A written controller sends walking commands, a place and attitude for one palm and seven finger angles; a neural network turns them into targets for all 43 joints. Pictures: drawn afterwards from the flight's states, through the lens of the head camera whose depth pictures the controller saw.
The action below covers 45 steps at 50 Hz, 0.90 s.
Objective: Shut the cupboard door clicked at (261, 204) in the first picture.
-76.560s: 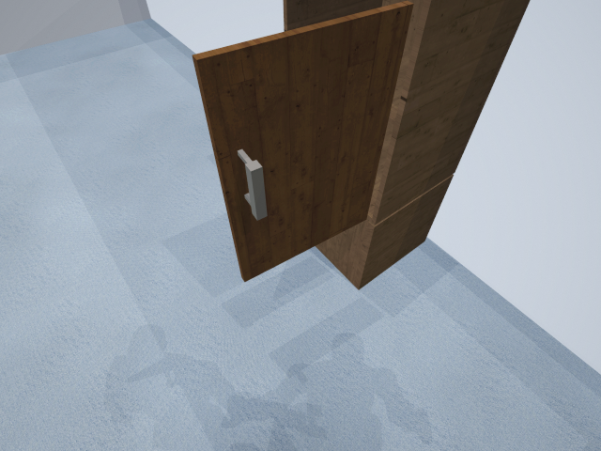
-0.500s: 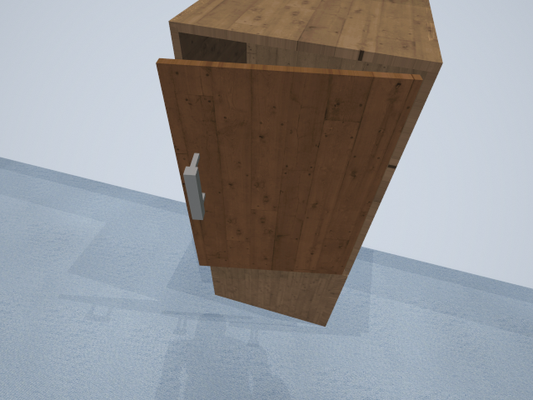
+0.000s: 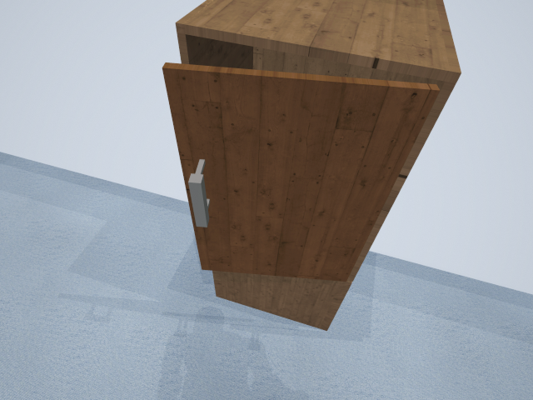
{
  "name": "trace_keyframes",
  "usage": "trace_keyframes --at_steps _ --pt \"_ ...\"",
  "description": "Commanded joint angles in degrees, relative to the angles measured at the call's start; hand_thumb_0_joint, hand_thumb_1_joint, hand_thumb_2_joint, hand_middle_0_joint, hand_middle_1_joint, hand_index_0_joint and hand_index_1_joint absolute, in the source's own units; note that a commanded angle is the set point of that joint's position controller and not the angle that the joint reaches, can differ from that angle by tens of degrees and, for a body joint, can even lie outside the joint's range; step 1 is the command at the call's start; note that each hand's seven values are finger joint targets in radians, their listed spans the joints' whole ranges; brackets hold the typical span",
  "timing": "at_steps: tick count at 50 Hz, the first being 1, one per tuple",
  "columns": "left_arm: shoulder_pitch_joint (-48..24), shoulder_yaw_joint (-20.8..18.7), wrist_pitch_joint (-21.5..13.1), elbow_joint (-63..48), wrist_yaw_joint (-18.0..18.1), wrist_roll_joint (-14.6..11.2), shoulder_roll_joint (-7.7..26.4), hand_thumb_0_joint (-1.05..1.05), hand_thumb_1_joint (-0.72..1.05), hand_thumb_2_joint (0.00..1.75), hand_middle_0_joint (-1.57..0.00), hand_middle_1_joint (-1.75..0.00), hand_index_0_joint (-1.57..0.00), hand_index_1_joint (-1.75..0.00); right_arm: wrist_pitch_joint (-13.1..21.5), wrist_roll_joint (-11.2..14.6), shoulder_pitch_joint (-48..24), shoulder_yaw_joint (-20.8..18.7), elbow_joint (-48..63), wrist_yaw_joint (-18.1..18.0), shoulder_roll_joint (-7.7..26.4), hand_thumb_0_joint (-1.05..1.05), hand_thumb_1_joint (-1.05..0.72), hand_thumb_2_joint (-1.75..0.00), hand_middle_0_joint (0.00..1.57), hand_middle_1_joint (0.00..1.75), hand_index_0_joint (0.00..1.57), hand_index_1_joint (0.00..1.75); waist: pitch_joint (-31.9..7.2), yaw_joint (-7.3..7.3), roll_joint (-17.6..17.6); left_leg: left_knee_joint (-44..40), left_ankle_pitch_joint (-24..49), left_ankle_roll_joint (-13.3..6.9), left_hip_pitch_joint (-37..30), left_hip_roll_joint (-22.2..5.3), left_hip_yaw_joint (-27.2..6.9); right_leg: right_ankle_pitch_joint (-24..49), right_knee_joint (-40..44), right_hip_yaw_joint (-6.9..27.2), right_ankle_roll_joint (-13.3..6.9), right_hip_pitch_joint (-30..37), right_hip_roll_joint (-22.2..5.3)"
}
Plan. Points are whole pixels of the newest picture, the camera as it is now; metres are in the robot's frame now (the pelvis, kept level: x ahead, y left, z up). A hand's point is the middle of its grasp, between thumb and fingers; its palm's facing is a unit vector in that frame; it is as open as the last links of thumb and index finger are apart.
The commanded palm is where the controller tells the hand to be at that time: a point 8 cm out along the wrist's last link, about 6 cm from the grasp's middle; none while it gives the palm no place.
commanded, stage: come to a stop and stand still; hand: left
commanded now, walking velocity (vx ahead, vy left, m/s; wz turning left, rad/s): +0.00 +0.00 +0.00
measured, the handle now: (201, 193) +0.48 +0.16 +0.01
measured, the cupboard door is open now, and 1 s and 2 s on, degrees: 13 13 13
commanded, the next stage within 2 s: look again from close up in 0.34 s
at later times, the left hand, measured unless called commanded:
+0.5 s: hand out of the picture +0.01 +0.17 -0.18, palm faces +0.02 -0.99 -0.17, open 7.4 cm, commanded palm none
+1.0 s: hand out of the picture -0.01 +0.16 -0.18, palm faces +0.03 -0.99 -0.15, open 7.4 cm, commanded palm none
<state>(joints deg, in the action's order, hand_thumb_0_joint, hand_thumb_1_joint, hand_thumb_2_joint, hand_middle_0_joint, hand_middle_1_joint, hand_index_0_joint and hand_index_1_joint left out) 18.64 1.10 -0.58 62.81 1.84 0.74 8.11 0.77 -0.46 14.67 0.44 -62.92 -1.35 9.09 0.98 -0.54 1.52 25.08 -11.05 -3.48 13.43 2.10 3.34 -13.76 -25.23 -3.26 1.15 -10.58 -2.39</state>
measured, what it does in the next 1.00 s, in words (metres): stands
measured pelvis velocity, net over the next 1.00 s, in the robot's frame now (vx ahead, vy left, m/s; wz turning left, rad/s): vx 0.01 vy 0.00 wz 0.00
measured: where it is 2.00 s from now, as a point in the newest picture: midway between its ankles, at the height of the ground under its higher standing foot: outside the picture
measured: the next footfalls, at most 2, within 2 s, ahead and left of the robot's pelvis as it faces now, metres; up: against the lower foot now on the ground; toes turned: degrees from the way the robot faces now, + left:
none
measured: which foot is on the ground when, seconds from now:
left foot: down 0.00-1.00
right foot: down 0.00-1.00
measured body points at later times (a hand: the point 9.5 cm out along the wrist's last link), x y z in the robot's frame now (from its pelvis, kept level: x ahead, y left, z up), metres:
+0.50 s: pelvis +0.01 +0.00 +0.00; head +0.02 +0.01 +0.45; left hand +0.01 +0.22 -0.16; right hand +0.02 -0.23 -0.15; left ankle +0.03 +0.08 -0.74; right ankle +0.00 -0.13 -0.74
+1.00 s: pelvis +0.01 +0.00 +0.00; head +0.02 +0.01 +0.45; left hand -0.01 +0.21 -0.16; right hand +0.02 -0.22 -0.15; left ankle +0.03 +0.08 -0.74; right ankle +0.00 -0.13 -0.74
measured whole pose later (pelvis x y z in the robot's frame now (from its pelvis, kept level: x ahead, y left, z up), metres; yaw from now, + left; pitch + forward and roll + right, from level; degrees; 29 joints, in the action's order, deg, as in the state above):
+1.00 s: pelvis +0.01 +0.00 +0.00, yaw +0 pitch -1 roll +0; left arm 18.6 0.8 -0.4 63.8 1.9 0.6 8.4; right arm 0.8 -0.4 15.4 0.8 -65.4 -1.7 8.1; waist 1.7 -0.6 1.6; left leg 22.5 -11.0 -3.3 10.4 2.4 3.1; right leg -13.9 -23.0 -3.4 1.1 -7.7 -2.5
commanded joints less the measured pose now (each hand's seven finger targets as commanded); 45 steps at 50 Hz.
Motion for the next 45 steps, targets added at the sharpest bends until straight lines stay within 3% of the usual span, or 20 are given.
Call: trace_keyframes --at_steps 1,8,27,33,37,45 --pt "3.9 -0.8 -1.0 -1.3 0.5 0.1 5.5 0.00 0.90 0.90 -0.20 -0.30 -0.20 -0.30 1.1 0.1 2.5 -0.9 1.5 0.1 5.5 0.00 -0.90 -0.90 0.20 0.30 0.20 0.30 2.5 0.16 -1.3 -6.7 0.8 0.9 0.6 -7.3 -7.8 2.3 5.1 5.0 -2.7 -0.8 -4.3" --pt "3.1 -0.9 -0.9 -1.3 0.6 0.1 5.8 0.00 0.90 0.90 -0.20 -0.30 -0.20 -0.30 1.3 0.1 1.8 -0.7 0.8 -0.1 5.8 0.00 -0.90 -0.90 0.20 0.30 0.20 0.30 1.6 -0.01 -0.8 -5.8 5.7 0.9 -0.8 -7.5 -7.3 5.3 4.9 4.7 -2.5 0.7 -4.4" --pt "3.0 -0.9 -0.7 -1.0 0.5 0.0 6.0 0.00 0.90 0.90 -0.20 -0.30 -0.20 -0.30 1.1 0.1 2.3 -0.6 -0.4 -0.2 5.4 0.00 -0.90 -0.90 0.20 0.30 0.20 0.30 3.3 -0.19 -0.7 -7.1 4.9 0.9 -1.1 -7.4 -7.4 4.0 6.1 4.3 -2.5 1.2 -4.4" --pt "3.7 -1.0 -0.8 -0.7 0.5 0.0 5.7 0.00 0.90 0.90 -0.20 -0.30 -0.20 -0.30 1.3 0.2 2.6 -0.6 -0.5 -0.3 5.3 0.00 -0.90 -0.90 0.20 0.30 0.20 0.30 1.6 -0.13 -1.0 -6.8 7.0 0.9 -2.4 -7.5 -7.3 5.4 6.0 4.3 -2.5 1.8 -4.5" --pt "3.6 -1.0 -0.6 -0.6 0.5 0.1 5.5 0.00 0.90 0.90 -0.20 -0.30 -0.20 -0.30 1.2 0.1 2.9 -0.6 -0.7 -0.3 5.0 0.00 -0.90 -0.90 0.20 0.30 0.20 0.30 3.6 -0.17 -1.7 -7.7 4.9 0.9 -1.4 -7.5 -7.7 3.8 6.1 4.1 -2.4 1.2 -4.2" --pt "4.4 -1.0 -0.6 -0.2 0.5 0.0 5.0 0.00 0.90 0.90 -0.20 -0.30 -0.20 -0.30 1.2 0.1 3.5 -0.6 -0.8 -0.4 4.9 0.00 -0.90 -0.90 0.20 0.30 0.20 0.30 3.4 -0.03 -1.3 -8.4 2.9 1.0 -1.6 -7.4 -7.9 2.9 6.3 4.1 -2.5 0.9 -4.3"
